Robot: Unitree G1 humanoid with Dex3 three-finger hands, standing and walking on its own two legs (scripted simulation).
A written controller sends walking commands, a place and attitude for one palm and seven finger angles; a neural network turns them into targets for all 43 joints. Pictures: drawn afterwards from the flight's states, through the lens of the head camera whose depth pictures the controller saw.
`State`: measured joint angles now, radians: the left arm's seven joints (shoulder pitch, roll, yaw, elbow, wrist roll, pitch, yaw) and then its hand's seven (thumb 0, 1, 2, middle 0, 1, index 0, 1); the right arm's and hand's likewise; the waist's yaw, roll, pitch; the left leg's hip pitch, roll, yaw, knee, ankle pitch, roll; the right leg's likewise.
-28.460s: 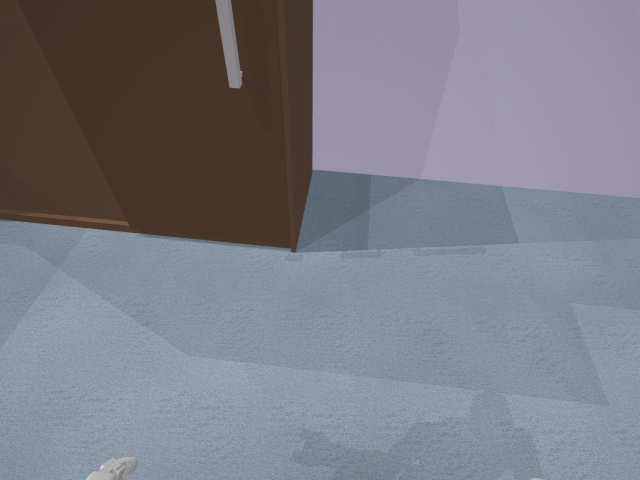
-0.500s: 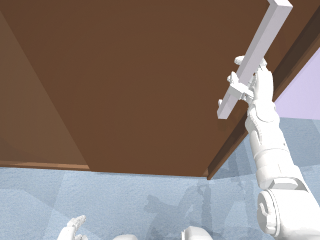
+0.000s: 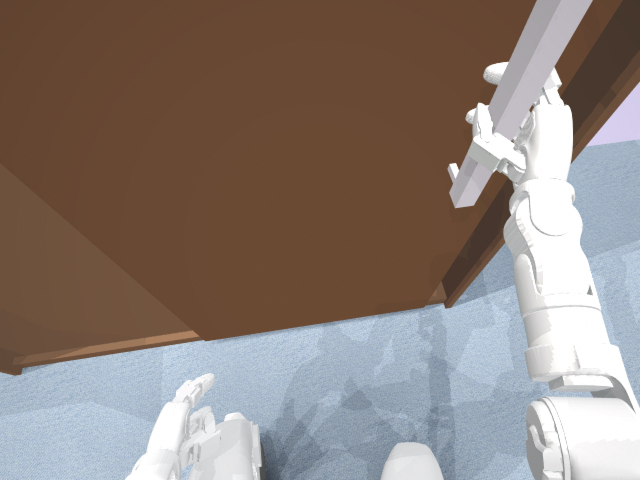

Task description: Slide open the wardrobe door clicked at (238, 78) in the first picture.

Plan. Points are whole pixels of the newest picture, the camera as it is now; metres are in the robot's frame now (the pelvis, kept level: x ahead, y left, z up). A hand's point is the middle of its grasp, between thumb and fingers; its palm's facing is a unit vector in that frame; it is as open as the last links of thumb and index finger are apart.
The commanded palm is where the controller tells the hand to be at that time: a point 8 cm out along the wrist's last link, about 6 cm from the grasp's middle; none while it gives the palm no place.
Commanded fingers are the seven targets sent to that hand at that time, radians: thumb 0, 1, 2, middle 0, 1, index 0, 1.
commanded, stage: step sideways, sliding the door along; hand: right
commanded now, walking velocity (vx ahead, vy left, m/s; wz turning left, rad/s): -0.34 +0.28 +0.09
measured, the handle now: (499, 95) +0.47 -0.24 +0.15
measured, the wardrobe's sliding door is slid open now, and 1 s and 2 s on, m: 0.08 0.43 0.43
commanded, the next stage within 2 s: stop walking and hold the door there in 1.62 s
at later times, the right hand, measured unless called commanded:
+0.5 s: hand (340, 157) +0.42 -0.06 +0.13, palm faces +0.30 +0.95 -0.03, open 6.9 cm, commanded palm +0.39 -0.04 +0.12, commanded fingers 0.00 -0.90 -0.90 0.45 1.40 0.45 1.40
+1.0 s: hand (157, 186) +0.40 +0.13 +0.13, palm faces +0.20 +0.98 -0.04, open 7.0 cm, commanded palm +0.37 +0.13 +0.13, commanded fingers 0.00 -0.90 -0.90 0.45 1.40 0.45 1.40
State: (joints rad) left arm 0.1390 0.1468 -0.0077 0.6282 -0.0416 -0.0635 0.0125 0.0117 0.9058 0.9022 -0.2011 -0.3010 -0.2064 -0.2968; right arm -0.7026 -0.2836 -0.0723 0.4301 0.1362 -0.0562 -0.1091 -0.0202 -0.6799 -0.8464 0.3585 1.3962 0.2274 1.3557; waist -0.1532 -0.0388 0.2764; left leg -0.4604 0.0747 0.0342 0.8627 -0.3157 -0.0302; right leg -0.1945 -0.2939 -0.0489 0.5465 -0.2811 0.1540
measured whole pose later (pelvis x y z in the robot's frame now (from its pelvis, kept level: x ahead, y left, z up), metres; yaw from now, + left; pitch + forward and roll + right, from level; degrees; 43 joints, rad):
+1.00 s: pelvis +0.02 +0.28 +0.00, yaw -1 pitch +0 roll -1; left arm 0.05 0.24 0.05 0.60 -0.02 -0.06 0.05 0.01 0.91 0.90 -0.20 -0.30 -0.20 -0.30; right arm -0.34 -0.17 -0.07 0.01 0.06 -0.13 -0.18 -0.02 -0.71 -0.79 0.38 1.38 0.09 1.29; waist -0.02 0.03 0.23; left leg -0.43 -0.02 0.06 0.68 -0.29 0.03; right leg -0.26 -0.05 -0.13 0.57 -0.27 0.01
